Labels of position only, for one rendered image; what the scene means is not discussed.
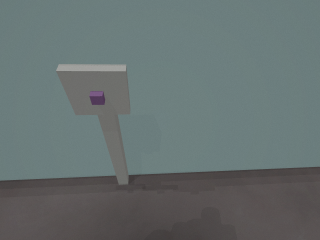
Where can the panel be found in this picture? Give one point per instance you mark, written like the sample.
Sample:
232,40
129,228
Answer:
78,80

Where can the button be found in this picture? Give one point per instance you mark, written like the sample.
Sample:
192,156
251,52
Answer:
97,97

